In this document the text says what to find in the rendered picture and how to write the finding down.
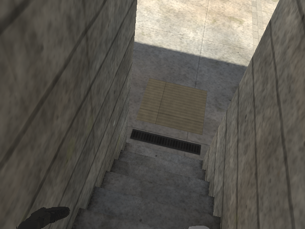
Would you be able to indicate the stairs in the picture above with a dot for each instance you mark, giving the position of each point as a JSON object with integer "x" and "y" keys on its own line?
{"x": 150, "y": 189}

